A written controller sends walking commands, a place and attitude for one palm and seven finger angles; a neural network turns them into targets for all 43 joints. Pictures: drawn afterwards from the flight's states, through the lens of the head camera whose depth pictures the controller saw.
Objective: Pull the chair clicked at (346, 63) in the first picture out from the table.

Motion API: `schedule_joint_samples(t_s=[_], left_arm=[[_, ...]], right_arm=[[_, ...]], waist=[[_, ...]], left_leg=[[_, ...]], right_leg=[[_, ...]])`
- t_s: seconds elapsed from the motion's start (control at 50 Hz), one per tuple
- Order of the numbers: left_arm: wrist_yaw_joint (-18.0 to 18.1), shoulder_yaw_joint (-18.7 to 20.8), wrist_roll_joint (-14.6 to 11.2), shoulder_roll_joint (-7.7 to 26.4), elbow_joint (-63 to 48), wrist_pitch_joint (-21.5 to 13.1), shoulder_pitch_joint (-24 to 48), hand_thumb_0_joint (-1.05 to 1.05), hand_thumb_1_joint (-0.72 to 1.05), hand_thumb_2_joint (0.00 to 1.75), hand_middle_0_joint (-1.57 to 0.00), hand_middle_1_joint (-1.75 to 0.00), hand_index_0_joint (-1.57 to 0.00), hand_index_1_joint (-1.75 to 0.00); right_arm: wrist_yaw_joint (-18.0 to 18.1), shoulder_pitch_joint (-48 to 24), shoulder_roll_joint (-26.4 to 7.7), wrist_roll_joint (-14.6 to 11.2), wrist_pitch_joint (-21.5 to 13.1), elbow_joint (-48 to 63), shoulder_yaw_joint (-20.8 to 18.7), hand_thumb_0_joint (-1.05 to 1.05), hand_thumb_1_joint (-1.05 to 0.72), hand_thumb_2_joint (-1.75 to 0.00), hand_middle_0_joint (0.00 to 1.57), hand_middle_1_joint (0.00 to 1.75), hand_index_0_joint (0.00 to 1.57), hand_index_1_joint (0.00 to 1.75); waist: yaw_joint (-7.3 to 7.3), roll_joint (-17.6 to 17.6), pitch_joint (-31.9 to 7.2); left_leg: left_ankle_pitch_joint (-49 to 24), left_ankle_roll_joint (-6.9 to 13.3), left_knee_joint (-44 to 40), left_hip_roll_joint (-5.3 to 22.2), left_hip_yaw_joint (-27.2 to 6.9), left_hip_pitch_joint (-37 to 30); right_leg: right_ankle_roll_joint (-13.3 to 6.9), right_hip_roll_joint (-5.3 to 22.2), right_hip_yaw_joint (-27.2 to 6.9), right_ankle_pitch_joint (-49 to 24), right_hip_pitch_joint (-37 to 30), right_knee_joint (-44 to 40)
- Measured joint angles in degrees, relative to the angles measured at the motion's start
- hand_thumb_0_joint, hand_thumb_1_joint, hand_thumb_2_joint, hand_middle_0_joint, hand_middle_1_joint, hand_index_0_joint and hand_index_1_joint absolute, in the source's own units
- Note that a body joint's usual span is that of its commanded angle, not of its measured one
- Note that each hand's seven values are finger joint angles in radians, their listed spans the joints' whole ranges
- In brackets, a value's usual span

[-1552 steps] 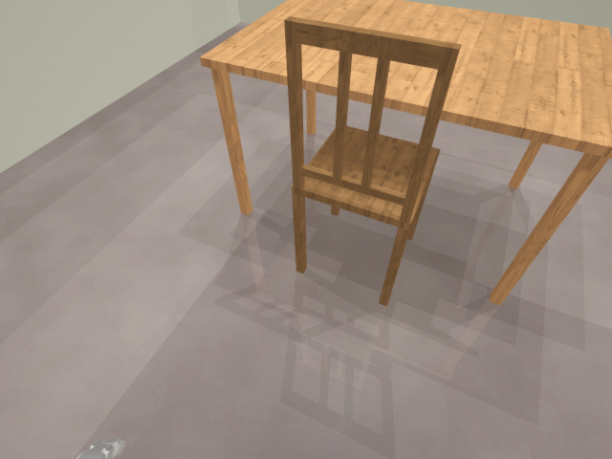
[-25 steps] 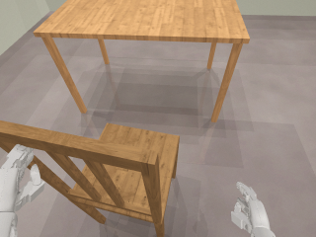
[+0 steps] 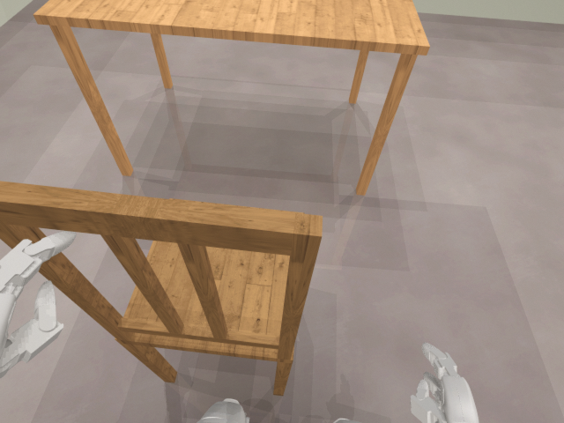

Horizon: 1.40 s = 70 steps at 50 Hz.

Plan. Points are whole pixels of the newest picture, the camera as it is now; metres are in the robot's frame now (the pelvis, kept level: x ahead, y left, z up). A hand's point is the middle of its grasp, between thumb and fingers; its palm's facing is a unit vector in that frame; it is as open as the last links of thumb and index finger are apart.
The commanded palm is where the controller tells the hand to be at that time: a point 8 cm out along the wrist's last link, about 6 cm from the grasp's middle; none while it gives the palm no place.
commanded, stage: step back with the hand held close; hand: left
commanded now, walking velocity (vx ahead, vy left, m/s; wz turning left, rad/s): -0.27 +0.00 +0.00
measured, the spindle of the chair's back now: (153, 291) +0.29 +0.22 -0.03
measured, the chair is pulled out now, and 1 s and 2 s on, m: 0.68 0.68 0.68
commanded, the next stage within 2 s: stop stepping back and stand still in 0.66 s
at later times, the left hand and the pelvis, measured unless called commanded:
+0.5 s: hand out of the picture +0.18 +0.28 +0.16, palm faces +0.44 -0.77 -0.45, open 7.3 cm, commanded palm +0.11 +0.32 +0.19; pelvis -0.03 +0.02 +0.00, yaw +0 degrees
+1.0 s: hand out of the picture +0.07 +0.26 +0.17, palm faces +0.42 -0.77 -0.48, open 7.4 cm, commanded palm +0.01 +0.29 +0.19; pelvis -0.12 -0.01 +0.01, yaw +0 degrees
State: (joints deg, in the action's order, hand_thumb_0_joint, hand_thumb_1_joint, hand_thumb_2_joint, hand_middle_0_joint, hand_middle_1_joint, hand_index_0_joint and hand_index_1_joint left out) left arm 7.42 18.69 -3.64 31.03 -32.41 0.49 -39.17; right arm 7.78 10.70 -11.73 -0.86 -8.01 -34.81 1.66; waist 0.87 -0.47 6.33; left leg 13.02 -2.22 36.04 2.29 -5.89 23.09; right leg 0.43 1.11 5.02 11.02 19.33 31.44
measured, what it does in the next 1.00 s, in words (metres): walks backwards: right foot, then left foot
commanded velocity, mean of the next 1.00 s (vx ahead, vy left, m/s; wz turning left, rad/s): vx -0.24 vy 0.01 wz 0.00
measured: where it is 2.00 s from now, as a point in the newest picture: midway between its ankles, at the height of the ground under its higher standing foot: outside the picture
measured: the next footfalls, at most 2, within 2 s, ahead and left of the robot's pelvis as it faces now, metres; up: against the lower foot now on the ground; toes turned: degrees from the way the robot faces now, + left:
right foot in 0.64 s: -0.04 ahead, -0.14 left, +0.00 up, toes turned -3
left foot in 0.94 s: -0.09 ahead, +0.13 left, +0.00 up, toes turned -1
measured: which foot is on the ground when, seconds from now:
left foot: down 0.00-0.74, up 0.76-0.92, down 0.94-1.00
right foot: down 0.00-0.44, up 0.46-0.62, down 0.64-1.00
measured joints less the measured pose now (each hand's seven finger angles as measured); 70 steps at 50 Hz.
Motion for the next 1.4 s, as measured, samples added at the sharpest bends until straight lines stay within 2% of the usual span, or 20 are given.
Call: schedule_joint_samples(t_s=[0.12,0.24,0.3,0.36,0.4,0.44,0.52,0.56,0.64,0.66,0.68,0.74,0.76,0.8,0.84,0.88,0.94,1.04,1.18,1.4], left_arm=[[0.19,1.09,1.18,0.02,-0.18,-2.43,0.49,0.01,0.89,0.89,-0.21,-0.3,-0.47,-0.4],[2.86,9.5,0.9,-1.4,-4.35,-10.27,6.46,0.01,0.89,0.89,-0.22,-0.3,-0.37,-0.37],[3.47,10.4,1.29,-4.39,-1.98,-12.83,10.02,0.01,0.89,0.89,-0.21,-0.3,-0.31,-0.34],[3.61,7.74,1.7,-7.59,1.93,-12.15,12.63,0.0,0.89,0.89,-0.21,-0.3,-0.26,-0.32],[3.28,6.17,1.68,-8.72,3.97,-10.89,12.99,0.0,0.89,0.89,-0.21,-0.3,-0.25,-0.32],[2.85,5.51,1.84,-8.72,4.48,-9.72,12.47,0.0,0.89,0.89,-0.21,-0.3,-0.23,-0.31],[2.14,6.07,1.79,-7.73,2.79,-8.52,8.41,0.01,0.89,0.89,-0.21,-0.3,-0.22,-0.31],[1.8,6.29,1.41,-7.13,0.31,-9.13,6.89,0.01,0.89,0.89,-0.21,-0.3,-0.22,-0.3],[1.44,7.87,0.98,-5.49,-3.19,-12.41,6.39,0.01,0.89,0.89,-0.21,-0.3,-0.22,-0.3],[1.31,8.16,1.04,-5.47,-2.98,-13.3,7.17,0.01,0.89,0.89,-0.21,-0.3,-0.21,-0.3],[1.1,8.17,1.13,-5.72,-2.31,-13.98,8.22,0.01,0.89,0.89,-0.21,-0.3,-0.21,-0.3],[0.09,7.41,0.92,-5.7,-0.83,-14.36,9.85,0.01,0.89,0.89,-0.21,-0.3,-0.21,-0.3],[-0.18,7.19,0.78,-5.56,-0.62,-14.47,9.38,0.01,0.89,0.89,-0.21,-0.3,-0.21,-0.3],[-0.17,6.44,0.59,-5.73,0.17,-14.41,7.5,0.01,0.89,0.89,-0.21,-0.3,-0.21,-0.3],[0.31,5.91,0.54,-6.3,1.4,-12.95,5.32,0.01,0.89,0.89,-0.21,-0.3,-0.21,-0.3],[0.99,5.71,0.63,-6.43,3.15,-11.28,4.13,0.0,0.89,0.89,-0.21,-0.3,-0.22,-0.3],[1.89,5.16,0.76,-6.54,4.09,-9.91,4.55,0.01,0.88,0.89,-0.21,-0.3,-0.22,-0.3],[2.54,5.26,1.2,-7.52,3.99,-9.19,4.85,0.01,0.89,0.89,-0.21,-0.3,-0.22,-0.3],[2.89,4.14,2.33,-9.49,6.16,-9.92,8.39,0.01,0.89,0.89,-0.21,-0.3,-0.21,-0.3],[2.32,3.66,2.41,-8.89,6.56,-9.16,8.01,0.01,0.89,0.89,-0.21,-0.3,-0.21,-0.3]], right_arm=[[0.47,1.57,-0.05,0.38,-1.33,-1.03,-0.04,0.01,-0.91,-0.9,0.2,0.3,0.21,0.3],[-0.52,1.91,0.69,0.59,-2.84,-1.76,-0.23,0.01,-0.91,-0.9,0.2,0.3,0.21,0.3],[-1.96,1.0,0.37,0.57,-1.8,-2.46,-0.99,0.01,-0.91,-0.9,0.2,0.3,0.21,0.3],[-3.17,-0.32,-0.75,0.59,0.18,-3.56,-1.82,0.01,-0.91,-0.9,0.2,0.3,0.21,0.3],[-3.35,-0.88,-1.35,0.36,1.69,-3.45,-2.0,0.01,-0.91,-0.9,0.2,0.3,0.21,0.3],[-3.09,-1.5,-1.33,0.27,2.74,-2.45,-2.19,0.01,-0.91,-0.9,0.2,0.3,0.21,0.3],[-2.96,-1.36,0.66,0.85,2.39,-0.13,-1.96,0.01,-0.91,-0.9,0.2,0.3,0.21,0.3],[-3.19,-0.58,1.36,1.3,0.92,0.1,-1.83,0.01,-0.91,-0.9,0.2,0.3,0.2,0.3],[-3.66,-0.86,2.35,2.01,-1.15,-1.53,-1.22,0.01,-0.91,-0.9,0.2,0.3,0.21,0.3],[-3.77,-1.6,2.29,2.16,-1.33,-2.1,-1.14,0.01,-0.91,-0.9,0.2,0.3,0.21,0.3],[-3.86,-2.56,2.07,2.27,-1.33,-2.69,-1.19,0.01,-0.91,-0.9,0.2,0.3,0.21,0.3],[-4.26,-3.65,1.26,1.58,-0.73,-2.79,-1.72,0.01,-0.91,-0.9,0.2,0.3,0.21,0.3],[-4.3,-3.61,1.07,1.12,-0.31,-2.77,-1.94,0.01,-0.91,-0.9,0.2,0.3,0.21,0.3],[-4.26,-3.12,0.82,0.42,1.02,-3.19,-2.69,0.01,-0.91,-0.9,0.2,0.3,0.21,0.3],[-3.87,-2.08,0.5,-0.18,2.85,-3.04,-2.97,0.01,-0.91,-0.9,0.2,0.3,0.21,0.3],[-3.0,-0.54,-0.02,-0.57,3.72,-2.37,-2.57,0.01,-0.91,-0.9,0.2,0.3,0.21,0.3],[-1.92,2.05,-1.96,-0.45,2.63,-1.07,-2.91,0.01,-0.91,-0.9,0.2,0.3,0.2,0.3],[-1.77,3.47,-1.18,-0.87,1.59,-2.23,-2.8,0.02,-0.91,-0.9,0.2,0.3,0.2,0.3],[-2.29,4.74,-0.13,-0.41,0.14,-1.94,-1.62,0.01,-0.91,-0.9,0.2,0.3,0.2,0.3],[-2.63,4.26,1.15,-0.06,0.59,-1.4,-0.7,0.01,-0.91,-0.9,0.2,0.3,0.21,0.3]], waist=[[0.0,0.48,-0.22],[1.02,0.41,-1.58],[1.13,-0.74,-4.1],[0.45,-1.34,-6.15],[-0.62,-1.53,-7.23],[-1.51,-1.1,-6.9],[-1.84,0.56,-5.25],[-1.4,0.54,-5.0],[0.68,1.16,-4.37],[1.26,0.57,-3.82],[1.38,-0.74,-2.76],[0.88,-3.99,-0.75],[0.71,-4.12,-0.89],[0.44,-2.92,-2.49],[-0.44,-1.34,-4.6],[-1.65,-0.15,-6.43],[-3.2,-1.62,-7.57],[-1.65,1.12,-6.5],[-0.21,-0.09,-7.72],[-1.56,-0.36,-7.98]], left_leg=[[-1.21,0.11,0.35,-0.01,-0.12,0.57],[-0.64,-0.1,2.22,-0.11,-0.51,1.88],[4.83,0.56,4.52,-0.17,0.37,3.05],[8.03,1.18,9.87,-1.57,2.31,3.07],[7.94,1.93,6.77,-1.66,3.28,0.45],[3.57,2.34,2.58,-1.64,3.32,-0.52],[1.22,2.06,0.93,-1.1,3.8,-0.1],[0.15,1.77,-0.14,-0.38,3.18,0.5],[-2.25,0.79,-2.07,0.72,3.5,2.02],[-2.88,0.45,-2.33,1.43,3.52,2.5],[-3.69,0.11,-2.81,2.38,3.06,2.59],[-6.03,-0.36,-3.86,4.0,1.42,2.89],[-3.94,-0.14,-1.76,3.52,1.17,3.65],[3.8,0.13,9.17,0.37,1.2,5.51],[8.67,0.6,16.16,-2.01,2.65,4.85],[9.68,1.43,11.8,-2.37,4.35,0.5],[5.71,3.05,-4.27,-0.24,3.65,-7.71],[2.61,0.85,-6.4,-1.04,4.39,-9.94],[4.13,1.77,-5.34,-0.29,3.9,-8.97],[2.27,1.82,-5.47,-0.59,4.34,-9.43]], right_leg=[[0.55,-0.04,-0.02,2.4,0.61,1.2],[0.17,-0.23,-0.1,0.08,1.69,2.65],[-0.13,-0.15,-0.78,0.44,2.52,2.95],[0.28,0.99,-1.79,-0.01,3.09,2.86],[0.85,1.6,-1.81,-0.39,3.63,2.61],[1.26,1.95,-1.71,-0.63,4.66,2.96],[0.27,0.6,-3.13,6.82,5.28,8.89],[-0.18,-0.11,-2.72,8.41,2.99,8.84],[-0.63,-0.19,-2.39,7.57,-3.84,1.68],[0.35,-0.63,-2.22,7.79,-4.59,-0.5],[0.74,-1.64,-1.87,6.61,-4.9,-1.92],[-0.3,-3.67,-0.62,2.86,-5.22,-3.9],[-0.66,-3.6,-0.7,2.72,-4.52,-3.19],[-1.03,-2.17,-1.91,3.03,-2.61,-1.45],[-0.9,-0.46,-3.14,2.85,-1.39,-0.91],[-0.38,0.82,-3.42,2.52,-0.72,-0.78],[0.21,0.56,-0.96,2.7,-0.01,0.29],[0.48,1.36,-1.65,-0.1,-2.78,-2.96],[0.16,0.18,-1.57,-0.4,-3.55,-5.48],[0.35,-0.02,-2.89,-1.26,-3.98,-5.85]])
